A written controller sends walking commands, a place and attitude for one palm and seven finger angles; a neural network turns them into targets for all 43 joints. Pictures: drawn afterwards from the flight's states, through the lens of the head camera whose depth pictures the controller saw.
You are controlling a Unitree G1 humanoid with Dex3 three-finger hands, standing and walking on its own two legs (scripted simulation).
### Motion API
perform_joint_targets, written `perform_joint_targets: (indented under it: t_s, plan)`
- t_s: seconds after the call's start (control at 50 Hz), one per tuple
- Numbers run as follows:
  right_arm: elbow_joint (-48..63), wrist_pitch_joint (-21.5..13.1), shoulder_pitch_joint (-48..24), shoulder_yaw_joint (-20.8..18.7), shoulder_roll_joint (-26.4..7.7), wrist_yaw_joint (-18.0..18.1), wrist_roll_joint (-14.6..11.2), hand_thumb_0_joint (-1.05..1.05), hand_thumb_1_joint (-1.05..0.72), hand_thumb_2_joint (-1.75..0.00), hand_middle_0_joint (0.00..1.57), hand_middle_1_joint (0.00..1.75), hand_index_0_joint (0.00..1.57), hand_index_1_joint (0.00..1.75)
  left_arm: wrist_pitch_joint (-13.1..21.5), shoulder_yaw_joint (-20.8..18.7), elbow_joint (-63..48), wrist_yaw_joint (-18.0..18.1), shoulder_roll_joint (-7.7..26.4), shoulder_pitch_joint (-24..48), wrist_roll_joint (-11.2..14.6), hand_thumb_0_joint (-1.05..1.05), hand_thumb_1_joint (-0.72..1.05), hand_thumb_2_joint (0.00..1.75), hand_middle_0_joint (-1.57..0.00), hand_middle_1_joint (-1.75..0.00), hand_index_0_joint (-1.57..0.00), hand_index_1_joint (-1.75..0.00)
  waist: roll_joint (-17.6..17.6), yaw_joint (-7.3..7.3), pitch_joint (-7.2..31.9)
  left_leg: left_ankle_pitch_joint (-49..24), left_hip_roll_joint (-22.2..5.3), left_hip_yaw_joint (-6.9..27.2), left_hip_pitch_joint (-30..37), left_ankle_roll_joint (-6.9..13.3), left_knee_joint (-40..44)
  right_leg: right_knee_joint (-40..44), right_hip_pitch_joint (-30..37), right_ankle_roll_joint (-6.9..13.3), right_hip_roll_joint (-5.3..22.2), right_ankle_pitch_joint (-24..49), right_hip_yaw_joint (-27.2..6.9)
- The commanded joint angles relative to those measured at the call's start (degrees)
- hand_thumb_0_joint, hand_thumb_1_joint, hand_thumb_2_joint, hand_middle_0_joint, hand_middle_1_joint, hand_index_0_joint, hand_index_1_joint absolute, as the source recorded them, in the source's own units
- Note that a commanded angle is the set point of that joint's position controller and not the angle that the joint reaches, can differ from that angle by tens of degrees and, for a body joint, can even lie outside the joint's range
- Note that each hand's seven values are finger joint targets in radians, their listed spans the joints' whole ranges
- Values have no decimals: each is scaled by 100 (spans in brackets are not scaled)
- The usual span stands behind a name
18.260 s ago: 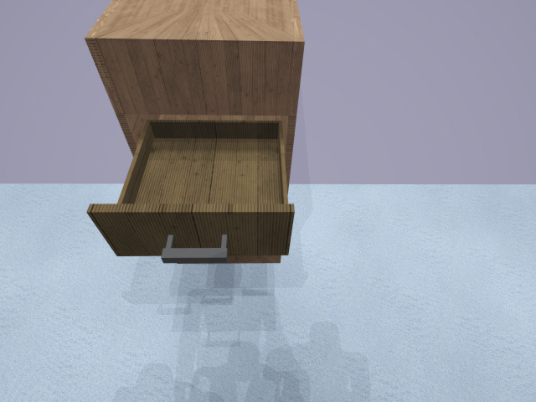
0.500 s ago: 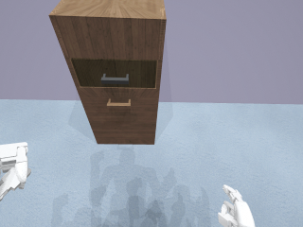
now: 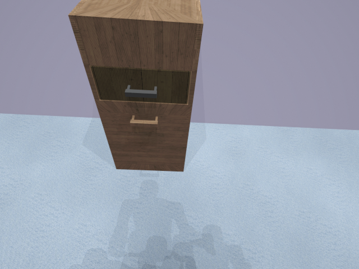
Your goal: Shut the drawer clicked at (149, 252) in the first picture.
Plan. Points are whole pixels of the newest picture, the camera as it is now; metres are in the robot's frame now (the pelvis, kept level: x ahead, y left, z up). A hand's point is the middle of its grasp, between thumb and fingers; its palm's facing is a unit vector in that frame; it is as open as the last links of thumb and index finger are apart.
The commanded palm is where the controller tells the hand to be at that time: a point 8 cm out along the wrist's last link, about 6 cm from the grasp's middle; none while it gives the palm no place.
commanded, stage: let the arm hang, fingers relaxed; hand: left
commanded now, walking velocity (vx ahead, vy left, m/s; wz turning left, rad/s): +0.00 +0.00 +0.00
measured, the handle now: (141, 90) +0.77 +0.19 -0.10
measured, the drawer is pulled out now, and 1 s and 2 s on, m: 0.00 0.00 0.00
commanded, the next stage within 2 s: look to check the result in 0.78 s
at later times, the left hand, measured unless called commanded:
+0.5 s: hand out of the picture -0.04 +0.17 -0.17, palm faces +0.03 -0.98 -0.19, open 7.1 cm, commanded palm none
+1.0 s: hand out of the picture -0.02 +0.15 -0.17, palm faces +0.02 -0.98 -0.19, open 7.3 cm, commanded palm none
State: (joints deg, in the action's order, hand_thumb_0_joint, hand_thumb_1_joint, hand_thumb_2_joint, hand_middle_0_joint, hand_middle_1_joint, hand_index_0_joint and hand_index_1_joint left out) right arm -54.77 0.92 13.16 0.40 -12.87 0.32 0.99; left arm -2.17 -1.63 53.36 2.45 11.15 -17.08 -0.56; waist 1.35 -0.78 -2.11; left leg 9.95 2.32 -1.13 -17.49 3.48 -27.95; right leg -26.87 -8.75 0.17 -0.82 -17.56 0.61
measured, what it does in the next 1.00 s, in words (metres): stands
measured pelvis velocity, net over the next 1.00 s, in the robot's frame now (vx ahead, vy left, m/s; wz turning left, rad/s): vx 0.00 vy -0.02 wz -0.01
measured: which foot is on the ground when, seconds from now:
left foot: down 0.00-1.00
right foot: down 0.00-1.00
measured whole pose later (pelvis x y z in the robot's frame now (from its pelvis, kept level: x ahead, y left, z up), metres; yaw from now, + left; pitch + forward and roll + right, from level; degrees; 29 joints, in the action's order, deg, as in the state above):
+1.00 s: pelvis +0.00 -0.02 +0.01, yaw -1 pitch -1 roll +0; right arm -65.3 0.4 17.4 -0.9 -7.4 2.1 0.6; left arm 0.7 -0.4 65.5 2.2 7.1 -18.0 -0.6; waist -1.4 -0.8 -2.8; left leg 7.7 1.4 -1.3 -14.1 2.1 -23.1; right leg -23.4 -6.4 1.5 -1.7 -15.8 0.1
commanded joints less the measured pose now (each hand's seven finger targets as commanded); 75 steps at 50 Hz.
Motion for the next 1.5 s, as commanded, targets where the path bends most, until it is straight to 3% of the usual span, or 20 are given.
perform_joint_targets:
  t_s: [0.0, 0.12, 0.26, 0.44, 0.54, 0.64, 0.7, 0.88, 0.96, 1.12, 1.48]
  plan:
    - [-63, -102, 39, -170, -523, 114, 19, 0, -90, -90, 20, 30, 20, 30, 240, -33, 252, -127, 743, -324, -23, 0, 90, 90, -72, -86, -72, -86, -1084, 86, 172, 285, -745, 965, 582, -19, 973, 807, -305, 335, 494, 124, -506]
    - [-508, -75, 479, -215, -472, 165, -29, 0, -90, -90, 20, 30, 20, 30, 251, 83, 867, -112, 604, -546, 1, 0, 90, 90, -48, -60, -48, -60, -291, 63, 47, 396, -822, 1036, 726, 16, 1087, 896, -414, 336, 478, 75, -420]
    - [-789, -62, 734, -223, -279, 189, -23, 0, -90, -90, 20, 30, 20, 30, 227, 109, 1151, -60, 412, -772, 0, 0, 90, 90, -20, -30, -20, -30, -124, 60, -241, 790, -844, 1073, 610, 27, 1288, 816, -620, 327, 457, -147, -401]
    - [-896, -75, 793, -231, -19, 177, -19, 0, -90, -90, 20, 30, 20, 30, 273, 81, 1168, -9, 224, -812, -15, 0, 90, 90, -20, -30, -20, -30, -17, 42, -371, 452, -723, 874, 590, -1, 1138, 877, -748, 317, 487, -112, -470]
    - [-931, -83, 798, -229, 44, 178, -8, 0, -90, -90, 20, 30, 20, 30, 282, 62, 1137, -4, 173, -727, -16, 0, 90, 90, -20, -30, -20, -30, -190, 25, -440, 409, -710, 834, 584, -28, 1116, 887, -789, 315, 487, -85, -483]
    - [-915, -100, 795, -234, 38, 181, -8, 0, -90, -90, 20, 30, 20, 30, 296, 46, 1090, -5, 155, -636, -15, 0, 90, 90, -20, -30, -20, -30, -117, 26, -479, 291, -701, 772, 579, -50, 1046, 924, -781, 315, 494, -39, -504]
    - [-912, -98, 780, -233, 45, 189, 1, 0, -90, -90, 20, 30, 20, 30, 294, 39, 1084, -8, 147, -602, -4, 0, 90, 90, -20, -30, -20, -30, -311, 12, -439, 314, -702, 779, 633, -61, 1049, 929, -787, 332, 480, -65, -534]
    - [-935, -130, 818, -207, 58, 208, -16, 0, -90, -90, 20, 30, 20, 30, 326, 52, 1086, 0, 141, -567, 13, 0, 90, 90, -20, -30, -20, -30, -36, 17, -211, -450, -728, 651, 851, -61, 816, 951, -542, 324, 528, 467, -544]
    - [-970, -104, 796, -197, 80, 208, -17, 0, -90, -90, 20, 30, 20, 30, 315, 65, 1110, 8, 123, -576, 21, 0, 90, 90, -20, -30, -20, -30, -174, 8, -310, -372, -736, 616, 863, -78, 813, 995, -609, 326, 533, 365, -565]
    - [-974, -119, 769, -183, 62, 218, -32, 0, -90, -90, 20, 30, 20, 30, 330, 68, 1122, 26, 132, -611, 21, 0, 90, 90, -20, -30, -20, -30, -22, 25, -222, -671, -752, 579, 942, -77, 725, 988, -467, 305, 531, 645, -555]
    - [-1014, -132, 683, -158, 67, 238, -18, 0, -90, -90, 20, 30, 20, 30, 323, 54, 1122, 20, 96, -551, 25, 0, 90, 90, -20, -30, -20, -30, -179, 27, -323, -755, -762, 580, 959, -98, 760, 1028, -400, 303, 532, 702, -550]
